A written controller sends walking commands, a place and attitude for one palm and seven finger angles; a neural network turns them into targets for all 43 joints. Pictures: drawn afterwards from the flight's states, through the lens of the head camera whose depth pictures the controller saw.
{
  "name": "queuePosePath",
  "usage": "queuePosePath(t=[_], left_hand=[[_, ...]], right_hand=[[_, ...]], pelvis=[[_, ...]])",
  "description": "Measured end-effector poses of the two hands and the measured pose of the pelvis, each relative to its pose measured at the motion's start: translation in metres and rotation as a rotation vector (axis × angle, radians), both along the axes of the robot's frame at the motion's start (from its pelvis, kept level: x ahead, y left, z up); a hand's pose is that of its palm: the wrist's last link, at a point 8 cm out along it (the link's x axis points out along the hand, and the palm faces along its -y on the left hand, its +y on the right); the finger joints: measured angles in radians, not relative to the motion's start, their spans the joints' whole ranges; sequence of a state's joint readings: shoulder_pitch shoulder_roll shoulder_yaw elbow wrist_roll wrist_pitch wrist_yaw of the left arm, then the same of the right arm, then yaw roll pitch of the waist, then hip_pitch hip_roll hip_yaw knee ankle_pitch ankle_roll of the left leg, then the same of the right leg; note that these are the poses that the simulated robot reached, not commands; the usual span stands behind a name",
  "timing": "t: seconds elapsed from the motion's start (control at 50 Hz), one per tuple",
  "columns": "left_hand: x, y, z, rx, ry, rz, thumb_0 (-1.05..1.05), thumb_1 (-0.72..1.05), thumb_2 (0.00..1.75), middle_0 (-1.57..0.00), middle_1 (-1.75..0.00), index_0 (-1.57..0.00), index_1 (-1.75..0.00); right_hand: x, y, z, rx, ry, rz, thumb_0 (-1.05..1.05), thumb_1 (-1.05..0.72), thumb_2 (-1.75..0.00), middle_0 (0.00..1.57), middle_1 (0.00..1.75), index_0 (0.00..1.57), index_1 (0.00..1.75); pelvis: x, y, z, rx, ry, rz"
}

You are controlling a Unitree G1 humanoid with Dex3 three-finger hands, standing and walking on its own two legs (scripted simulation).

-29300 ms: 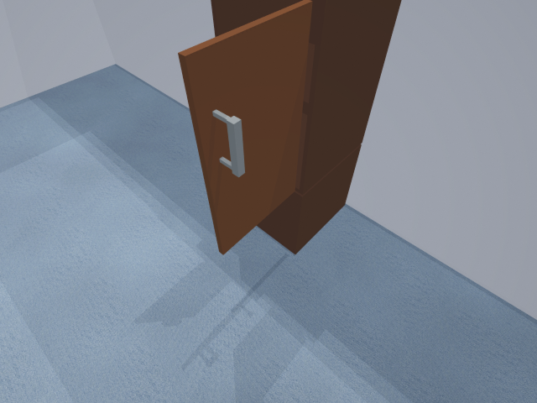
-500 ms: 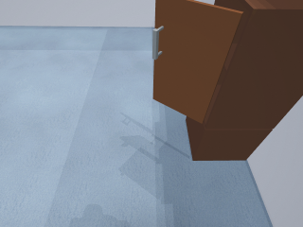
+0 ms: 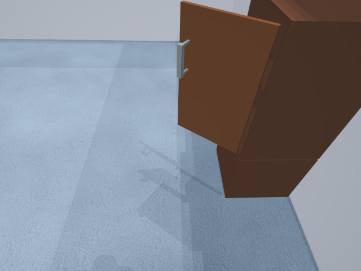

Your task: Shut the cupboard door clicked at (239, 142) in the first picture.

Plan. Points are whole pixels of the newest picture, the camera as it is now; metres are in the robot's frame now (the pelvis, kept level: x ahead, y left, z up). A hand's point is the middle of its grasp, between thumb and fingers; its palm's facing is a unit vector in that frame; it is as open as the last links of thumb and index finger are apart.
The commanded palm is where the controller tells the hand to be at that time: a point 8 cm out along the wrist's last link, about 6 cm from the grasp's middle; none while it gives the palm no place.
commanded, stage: look to check the result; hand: left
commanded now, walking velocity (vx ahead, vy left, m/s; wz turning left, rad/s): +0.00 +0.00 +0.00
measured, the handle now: (183, 59) +0.85 +0.03 +0.05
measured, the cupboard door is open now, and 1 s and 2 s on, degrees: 54 54 54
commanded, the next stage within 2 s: walk to a spot facing it in 0.52 s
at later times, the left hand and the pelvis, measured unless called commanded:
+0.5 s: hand out of the picture +0.01 +0.18 -0.17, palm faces +0.01 -0.98 -0.21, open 7.4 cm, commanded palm none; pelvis +0.01 -0.01 +0.00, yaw +0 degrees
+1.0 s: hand out of the picture +0.03 +0.21 -0.20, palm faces +0.19 -0.96 -0.21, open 7.4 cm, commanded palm none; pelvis +0.01 +0.01 -0.02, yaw +11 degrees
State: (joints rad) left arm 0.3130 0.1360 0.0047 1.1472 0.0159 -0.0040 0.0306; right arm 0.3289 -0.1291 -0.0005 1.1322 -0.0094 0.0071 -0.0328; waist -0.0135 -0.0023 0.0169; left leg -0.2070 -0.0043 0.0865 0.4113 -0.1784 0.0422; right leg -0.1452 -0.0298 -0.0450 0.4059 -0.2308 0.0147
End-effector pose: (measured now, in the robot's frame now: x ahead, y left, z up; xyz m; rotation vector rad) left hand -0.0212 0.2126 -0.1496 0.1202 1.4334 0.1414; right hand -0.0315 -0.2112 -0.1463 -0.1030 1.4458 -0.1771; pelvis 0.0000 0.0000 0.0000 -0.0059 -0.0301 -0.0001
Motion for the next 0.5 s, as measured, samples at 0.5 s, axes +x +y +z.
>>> queuePosePath(t=[0.5], left_hand=[[0.023, 0.017, 0.006, 0.046, -0.029, -0.024, 0.01, 0.91, 0.9, -0.2, -0.3, -0.2, -0.3]], right_hand=[[0.047, -0.03, 0.005, -0.049, -0.082, 0.041, 0.0, -0.91, -0.9, 0.2, 0.3, 0.2, 0.3]], pelvis=[[0.006, -0.005, 0.002, 0.0, -0.004, -0.002]])
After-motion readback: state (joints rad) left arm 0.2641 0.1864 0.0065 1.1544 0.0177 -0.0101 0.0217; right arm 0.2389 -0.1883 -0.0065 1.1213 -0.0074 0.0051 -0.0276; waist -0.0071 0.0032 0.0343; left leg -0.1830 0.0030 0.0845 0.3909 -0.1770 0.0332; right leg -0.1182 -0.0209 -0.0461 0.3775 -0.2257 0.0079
